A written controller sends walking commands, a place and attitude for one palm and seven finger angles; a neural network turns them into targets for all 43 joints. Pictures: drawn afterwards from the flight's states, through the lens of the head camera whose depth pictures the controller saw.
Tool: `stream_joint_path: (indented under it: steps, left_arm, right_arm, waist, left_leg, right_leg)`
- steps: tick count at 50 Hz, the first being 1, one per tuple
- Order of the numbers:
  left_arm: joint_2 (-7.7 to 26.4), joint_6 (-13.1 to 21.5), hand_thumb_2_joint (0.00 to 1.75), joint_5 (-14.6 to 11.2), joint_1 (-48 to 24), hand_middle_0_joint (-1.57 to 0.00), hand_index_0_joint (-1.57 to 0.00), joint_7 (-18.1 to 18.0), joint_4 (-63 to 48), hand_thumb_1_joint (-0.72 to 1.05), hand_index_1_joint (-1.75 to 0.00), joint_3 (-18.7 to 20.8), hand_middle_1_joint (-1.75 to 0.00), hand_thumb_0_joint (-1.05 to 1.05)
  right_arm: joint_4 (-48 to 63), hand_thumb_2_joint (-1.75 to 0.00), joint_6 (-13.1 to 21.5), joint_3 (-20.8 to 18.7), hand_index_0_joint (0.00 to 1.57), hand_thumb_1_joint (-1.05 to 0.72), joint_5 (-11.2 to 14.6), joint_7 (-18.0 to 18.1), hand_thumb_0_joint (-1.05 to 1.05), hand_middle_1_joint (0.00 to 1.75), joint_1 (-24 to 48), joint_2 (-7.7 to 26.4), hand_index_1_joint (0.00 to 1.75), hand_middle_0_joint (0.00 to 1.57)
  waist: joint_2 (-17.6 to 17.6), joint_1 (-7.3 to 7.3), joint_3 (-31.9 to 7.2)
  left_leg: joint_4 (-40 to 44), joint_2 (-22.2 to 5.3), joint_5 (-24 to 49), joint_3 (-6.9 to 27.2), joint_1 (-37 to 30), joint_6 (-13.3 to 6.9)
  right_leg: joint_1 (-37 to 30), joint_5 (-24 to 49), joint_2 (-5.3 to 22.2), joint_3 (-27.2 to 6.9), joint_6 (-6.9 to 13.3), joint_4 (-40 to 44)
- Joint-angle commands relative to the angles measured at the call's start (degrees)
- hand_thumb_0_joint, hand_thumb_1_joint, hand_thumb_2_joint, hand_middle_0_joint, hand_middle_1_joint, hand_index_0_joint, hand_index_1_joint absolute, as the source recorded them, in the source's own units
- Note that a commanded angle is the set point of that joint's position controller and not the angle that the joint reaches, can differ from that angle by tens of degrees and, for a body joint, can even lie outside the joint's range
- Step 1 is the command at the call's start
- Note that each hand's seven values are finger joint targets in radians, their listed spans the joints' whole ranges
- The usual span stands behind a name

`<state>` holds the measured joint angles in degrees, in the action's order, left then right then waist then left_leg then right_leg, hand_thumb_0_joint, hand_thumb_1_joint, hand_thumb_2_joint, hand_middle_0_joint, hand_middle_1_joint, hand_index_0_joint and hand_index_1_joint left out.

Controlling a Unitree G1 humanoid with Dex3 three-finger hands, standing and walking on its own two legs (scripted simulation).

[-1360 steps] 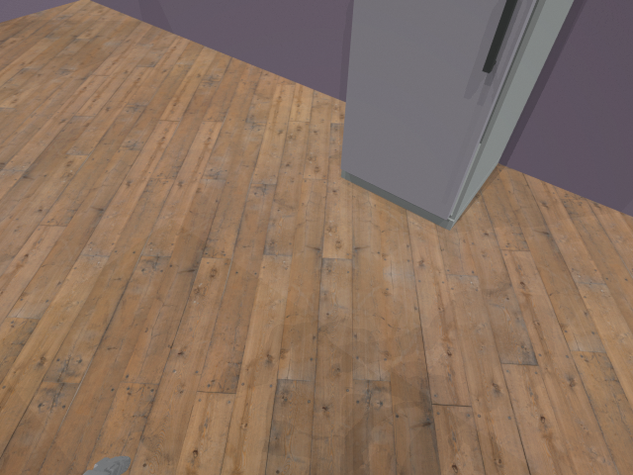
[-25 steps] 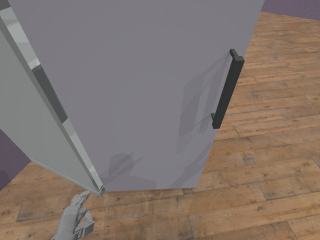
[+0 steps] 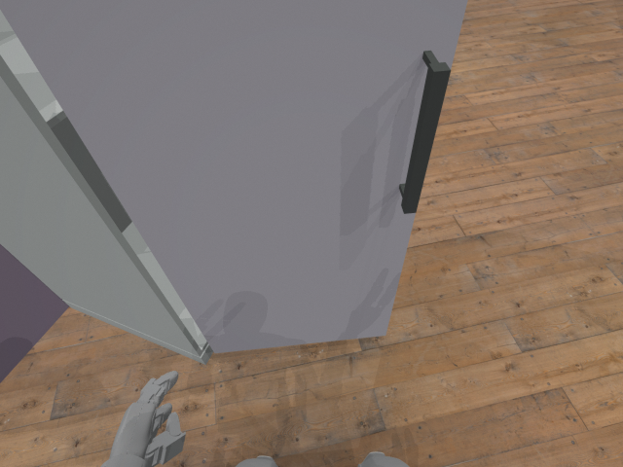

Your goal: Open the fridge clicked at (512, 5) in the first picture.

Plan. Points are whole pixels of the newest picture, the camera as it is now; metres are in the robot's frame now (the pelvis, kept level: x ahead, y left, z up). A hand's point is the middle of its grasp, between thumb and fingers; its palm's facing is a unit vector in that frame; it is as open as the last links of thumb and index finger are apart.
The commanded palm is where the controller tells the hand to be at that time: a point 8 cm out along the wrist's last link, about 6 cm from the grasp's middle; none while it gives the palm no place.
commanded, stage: step back with the hand held close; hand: right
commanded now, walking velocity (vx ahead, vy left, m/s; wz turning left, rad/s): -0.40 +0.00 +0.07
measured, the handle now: (417, 141) +0.55 -0.14 +0.11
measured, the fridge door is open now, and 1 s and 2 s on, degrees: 63 63 63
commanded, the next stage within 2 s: stop stepping back and stand still in 0.62 s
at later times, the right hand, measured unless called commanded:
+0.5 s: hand out of the picture +0.17 -0.23 +0.18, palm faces +0.23 +0.85 -0.48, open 7.4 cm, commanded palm +0.10 -0.29 +0.20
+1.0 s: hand out of the picture +0.06 -0.31 +0.19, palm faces +0.32 +0.84 -0.45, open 7.4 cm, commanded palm +0.02 -0.35 +0.20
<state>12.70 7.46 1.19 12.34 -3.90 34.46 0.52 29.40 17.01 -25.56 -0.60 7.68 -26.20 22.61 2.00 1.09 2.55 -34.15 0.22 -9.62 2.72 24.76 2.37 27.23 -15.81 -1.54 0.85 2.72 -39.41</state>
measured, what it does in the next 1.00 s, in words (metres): walks backwards: left foot, then left foot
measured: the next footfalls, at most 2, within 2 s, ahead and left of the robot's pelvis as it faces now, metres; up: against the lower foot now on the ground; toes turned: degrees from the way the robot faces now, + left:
left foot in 0.26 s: -0.09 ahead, +0.14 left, +0.00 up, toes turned +0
left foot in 0.96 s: -0.17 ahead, +0.04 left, +0.00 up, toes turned +9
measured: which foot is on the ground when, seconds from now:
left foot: down 0.00-0.04, up 0.06-0.24, down 0.26-0.64, up 0.66-0.94, down 0.96-1.00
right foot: down 0.00-0.94, up 0.96-1.00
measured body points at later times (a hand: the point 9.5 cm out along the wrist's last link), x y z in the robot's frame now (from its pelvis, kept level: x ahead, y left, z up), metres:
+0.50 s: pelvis -0.06 +0.00 +0.01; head -0.04 -0.03 +0.46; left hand +0.11 +0.26 -0.04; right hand +0.15 -0.27 +0.21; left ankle -0.13 +0.14 -0.72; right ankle +0.09 -0.08 -0.72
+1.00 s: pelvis -0.16 -0.07 +0.02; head -0.16 -0.11 +0.47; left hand +0.01 +0.16 -0.04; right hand +0.04 -0.36 +0.22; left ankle -0.21 +0.03 -0.72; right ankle -0.03 -0.12 -0.69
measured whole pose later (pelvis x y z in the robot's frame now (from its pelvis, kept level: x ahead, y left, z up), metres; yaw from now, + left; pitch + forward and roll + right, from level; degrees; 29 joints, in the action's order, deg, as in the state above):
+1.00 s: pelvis -0.16 -0.07 +0.02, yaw +8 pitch +1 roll +2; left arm 8.9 7.1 2.4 11.3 -3.5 34.6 -2.1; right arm 35.0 7.8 -24.4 3.2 7.6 -32.3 28.2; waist 3.2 3.6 -1.8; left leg -23.5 2.8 -16.0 -2.3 8.6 -5.0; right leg 30.5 -16.3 -2.0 2.2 -2.6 -39.7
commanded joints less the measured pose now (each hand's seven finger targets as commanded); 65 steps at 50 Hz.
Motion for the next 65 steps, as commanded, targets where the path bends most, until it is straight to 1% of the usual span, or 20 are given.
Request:
stream_joint_path:
  steps: [1, 4, 9, 13, 16, 22, 26, 28, 30, 32, 34, 37, 44, 46, 47, 49, 54, 56, 58, 65]
  left_arm:
    - [8.03, 3.38, 0.9, -0.61, -4.26, -0.2, -0.2, -1.37, -9.62, 0.9, -0.3, 3.39, -0.3, 0.0]
    - [8.35, 4.59, 0.9, 0.03, -4.51, -0.2, -0.2, -1.58, -8.86, 0.9, -0.3, 4.61, -0.3, 0.0]
    - [6.03, 6.01, 0.9, 0.18, -4.1, -0.2, -0.2, 0.31, -5.46, 0.9, -0.3, 3.65, -0.3, 0.0]
    - [5.39, 4.48, 0.9, 0.65, -5.65, -0.2, -0.2, -0.77, -4.31, 0.9, -0.3, 2.4, -0.3, 0.0]
    - [5.73, 3.39, 0.9, -1.03, -5.16, -0.2, -0.2, -1.73, -6.03, 0.9, -0.3, 3.47, -0.3, 0.0]
    - [5.62, 0.51, 0.9, -1.2, -9.19, -0.2, -0.2, -0.89, -11.3, 0.9, -0.3, 2.5, -0.3, 0.0]
    - [5.04, 0.92, 0.9, -1.02, -4.92, -0.2, -0.2, -1.35, -9.42, 0.9, -0.3, 2.75, -0.3, 0.0]
    - [4.81, 1.14, 0.9, -0.5, -4.35, -0.2, -0.2, -1.37, -8.01, 0.9, -0.3, 2.31, -0.3, 0.0]
    - [5.82, 1.7, 0.9, -0.53, -4.92, -0.2, -0.2, -2.34, -7.82, 0.9, -0.3, 1.33, -0.3, 0.0]
    - [9.33, 2.85, 0.9, -1.63, -3.98, -0.2, -0.2, -2.54, -7.82, 0.9, -0.3, 2.85, -0.3, 0.0]
    - [8.96, 4.63, 0.9, 0.28, -5.54, -0.2, -0.2, -1.58, -8.01, 0.9, -0.3, 3.56, -0.3, 0.0]
    - [7.1, 5.61, 0.9, -0.34, -3.52, -0.2, -0.2, -0.17, -7.86, 0.9, -0.3, 3.69, -0.3, 0.0]
    - [4.89, 3.22, 0.9, 1.29, -3.79, -0.2, -0.2, -0.57, -7.61, 0.9, -0.3, 2.09, -0.3, 0.0]
    - [4.74, 1.53, 0.9, 0.68, -2.18, -0.2, -0.2, -0.71, -6.75, 0.9, -0.3, 2.27, -0.3, 0.0]
    - [4.83, 1.07, 0.9, 0.65, -3.62, -0.2, -0.2, -0.69, -6.5, 0.9, -0.3, 2.13, -0.3, 0.0]
    - [4.29, 0.91, 0.9, 0.49, -4.32, -0.2, -0.2, -0.56, -5.7, 0.9, -0.3, 1.02, -0.3, 0.0]
    - [6.29, 0.94, 0.9, -1.09, -4.75, -0.2, -0.2, -1.81, -4.41, 0.9, -0.3, 1.15, -0.3, 0.0]
    - [7.14, 3.04, 0.9, -1.29, -4.62, -0.2, -0.2, -1.75, -7.38, 0.9, -0.3, 0.98, -0.3, 0.0]
    - [5.49, 4.03, 0.9, 0.05, -4.18, -0.2, -0.2, -0.56, -6.67, 0.9, -0.3, 0.96, -0.3, 0.0]
    - [5.81, 3.5, 0.9, 0.3, -3.53, -0.2, -0.2, 0.4, -7.28, 0.9, -0.3, 1.52, -0.3, 0.0]
  right_arm:
    - [12.68, -0.9, 3.88, -9.42, 0.2, -0.9, 0.82, 1.66, 0.0, 0.3, 0.44, 12.55, 0.3, 0.2]
    - [11.08, -0.9, 4.13, -11.01, 0.2, -0.9, -0.25, 0.99, 0.0, 0.3, 2.08, 12.17, 0.3, 0.2]
    - [10.03, -0.9, 3.1, -4.06, 0.2, -0.9, 2.97, 0.28, 0.0, 0.3, -0.4, 8.29, 0.3, 0.2]
    - [11.63, -0.9, 3.55, -4.59, 0.2, -0.9, 2.44, 0.25, 0.0, 0.3, 7.97, 13.95, 0.3, 0.2]
    - [10.4, -0.9, 1.32, -4.78, 0.2, -0.9, 2.51, 0.19, 0.0, 0.3, 7.51, 14.18, 0.3, 0.2]
    - [12.01, -0.9, 0.37, -9.36, 0.2, -0.9, 5.16, -1.15, 0.0, 0.3, -6.67, 15.69, 0.3, 0.2]
    - [9.9, -0.9, 1.36, -10.01, 0.2, -0.9, 5.83, -0.35, 0.0, 0.3, -7.18, 17.79, 0.3, 0.2]
    - [7.29, -0.9, 0.78, -7.14, 0.2, -0.9, 4.23, -0.07, 0.0, 0.3, -2.75, 15.46, 0.3, 0.2]
    - [8.13, -0.9, 0.71, -3.49, 0.2, -0.9, 2.82, -0.11, 0.0, 0.3, 6.59, 14.34, 0.3, 0.2]
    - [7.72, -0.9, 1.72, -3.3, 0.2, -0.9, 2.92, -0.32, 0.0, 0.3, 7.7, 14.58, 0.3, 0.2]
    - [12.02, -0.9, 2.09, -3.38, 0.2, -0.9, 2.95, -0.34, 0.0, 0.3, 6.22, 13.26, 0.3, 0.2]
    - [13.77, -0.9, 0.59, -1.9, 0.2, -0.9, 3.24, -0.03, 0.0, 0.3, -2.66, 10.31, 0.3, 0.2]
    - [14.68, -0.9, -5.57, -4.53, 0.2, -0.9, 3.93, 1.69, 0.0, 0.3, -5.73, 12.94, 0.3, 0.2]
    - [15.67, -0.9, -6.63, -4.77, 0.2, -0.9, 3.92, 1.36, 0.0, 0.3, -4.33, 14.39, 0.3, 0.2]
    - [17.03, -0.9, -6.78, -5.86, 0.2, -0.9, 4.59, 1.27, 0.0, 0.3, -2.35, 15.58, 0.3, 0.2]
    - [12.47, -0.9, -6.88, -7.01, 0.2, -0.9, 4.62, 1.74, 0.0, 0.3, 6.9, 15.63, 0.3, 0.2]
    - [5.24, -0.9, -7.07, 0.77, 0.2, -0.9, 2.41, 1.93, 0.0, 0.3, 12.16, 9.28, 0.3, 0.2]
    - [12.93, -0.9, -4.77, -1.1, 0.2, -0.9, 2.68, 2.23, 0.0, 0.3, 13.21, 12.0, 0.3, 0.2]
    - [14.52, -0.9, -3.61, -4.48, 0.2, -0.9, 2.97, 1.33, 0.0, 0.3, 7.67, 14.88, 0.3, 0.2]
    - [10.45, -0.9, -4.86, -5.53, 0.2, -0.9, 1.85, 2.13, 0.0, 0.3, -3.77, 12.77, 0.3, 0.2]
  waist:
    - [-9.5, -0.7, -10.24]
    - [-15.81, -0.41, -8.99]
    - [-14.4, 0.12, -9.36]
    - [-0.52, 0.39, -14.12]
    - [5.81, -0.65, -19.6]
    - [-8.72, 0.74, -12.87]
    - [5.22, -0.74, -5.95]
    - [7.49, -1.3, -2.38]
    - [-0.46, -2.16, 0.0]
    - [-13.14, 0.64, -8.06]
    - [-19.18, 1.69, -16.32]
    - [-11.22, 1.61, -16.16]
    - [-17.82, 1.11, -11.39]
    - [-0.16, -0.21, -10.48]
    - [6.2, -0.23, -8.64]
    - [10.82, -1.23, -5.39]
    - [-10.03, -3.18, 0.53]
    - [-26.72, -2.27, 0.37]
    - [-14.12, -2.08, -1.7]
    - [-18.7, -0.25, -4.13]
  left_leg:
    - [-2.97, 0.42, -2.86, 3.15, -14.02, -2.4]
    - [-25.31, 6.4, -8.85, 0.04, -25.6, -0.54]
    - [3.6, 3.41, -19.04, -1.96, -10.28, -3.41]
    - [17.15, -7.56, 22.84, 6.45, -5.82, -3.71]
    - [11.29, -5.2, 41.54, 1.14, -7.67, 2.63]
    - [11.94, 0.27, -0.33, -0.7, -4.85, -1.16]
    - [26.49, -11.86, -19.2, 10.21, 13.97, -9.85]
    - [22.11, -13.78, 2.77, 9.41, 9.55, -10.5]
    - [11.93, -6.62, 15.87, 2.31, 0.27, -4.67]
    - [-1.07, 4.02, -2.82, -1.41, -7.35, -2.05]
    - [-18.51, 5.25, -21.95, 2.24, -13.49, -2.84]
    - [-17.03, 5.08, -18.13, -0.79, -9.74, -3.47]
    - [11.33, 9.23, -18.87, -10.72, -22.91, -6.02]
    - [23.75, -4.25, -13.38, -1.77, -9.3, -10.17]
    - [27.82, -16.08, -20.13, 10.14, 3.64, -15.44]
    - [25.89, -23.41, -26.31, 13.23, 6.54, -18.41]
    - [6.43, -8.34, -26.04, -1.36, 2.97, -8.72]
    - [-17.21, 3.11, -23.82, -6.76, 8.9, -3.11]
    - [-26.17, 1.34, -19.66, -0.91, 4.62, -3.34]
    - [0.68, 3.73, -16.21, -11.5, -23.13, -4.43]
  right_leg:
    - [6.83, -16.22, 10.34, -13.43, 3.24, 20.5]
    - [21.44, -28.18, 21.47, -22.23, 9.15, 32.29]
    - [-7.28, -6.15, 16.5, -15.91, 3.49, 26.15]
    - [-24.2, 26.16, 9.56, -1.78, -2.1, 7.09]
    - [-28.4, 29.33, 5.35, 3.79, -1.67, 7.62]
    - [-18.43, 8.1, 7.94, -2.26, -0.95, 16.95]
    - [-22.51, -0.33, 0.78, 0.66, -5.04, -2.72]
    - [-16.18, -1.43, 1.4, -1.11, -3.98, -5.91]
    - [-14.23, 14.12, 3.59, -2.02, -2.97, 14.19]
    - [-19.77, 37.88, 13.03, -9.9, -0.21, 23.84]
    - [-13.18, 10.26, 20.2, -20.88, -0.82, 31.81]
    - [-15.88, -4.41, 16.28, -14.34, 1.53, 33.66]
    - [-12.24, -13.59, 6.42, -2.8, -11.61, 37.58]
    - [-20.25, -4.51, 0.51, 5.1, -7.72, 8.51]
    - [-19.31, -2.67, 0.46, 0.8, -5.67, -11.32]
    - [-7.03, -6.12, 4.85, -6.3, -5.18, -26.48]
    - [-16.3, -8.23, 4.81, 0.55, -1.83, 10.91]
    - [-18.31, -14.04, 20.02, -29.9, 4.17, 29.5]
    - [-10.84, -25.16, 21.5, -35.33, 4.13, 34.77]
    - [2.38, -25.29, 12.95, -7.34, -0.64, 31.89]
